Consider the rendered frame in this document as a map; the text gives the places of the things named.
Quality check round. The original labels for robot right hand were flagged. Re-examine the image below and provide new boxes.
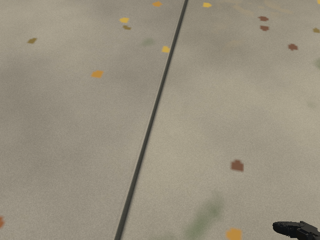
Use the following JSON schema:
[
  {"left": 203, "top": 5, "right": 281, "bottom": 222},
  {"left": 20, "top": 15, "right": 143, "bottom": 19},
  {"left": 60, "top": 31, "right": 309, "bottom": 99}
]
[{"left": 272, "top": 221, "right": 320, "bottom": 240}]

